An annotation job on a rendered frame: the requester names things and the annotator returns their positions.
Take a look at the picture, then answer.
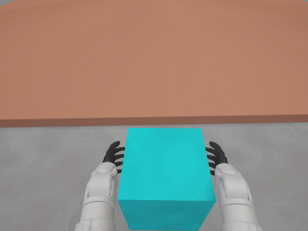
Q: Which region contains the carton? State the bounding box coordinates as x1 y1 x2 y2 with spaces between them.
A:
117 128 217 231

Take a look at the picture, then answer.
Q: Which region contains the left robot hand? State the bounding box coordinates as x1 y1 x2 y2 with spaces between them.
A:
102 141 125 174

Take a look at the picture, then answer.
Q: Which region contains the robot left forearm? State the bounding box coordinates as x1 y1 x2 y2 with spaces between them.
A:
74 162 117 231

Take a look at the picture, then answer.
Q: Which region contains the right robot hand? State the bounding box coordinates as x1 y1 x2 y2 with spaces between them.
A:
205 141 228 176

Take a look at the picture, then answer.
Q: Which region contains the robot right forearm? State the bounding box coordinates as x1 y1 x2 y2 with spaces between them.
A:
215 163 264 231

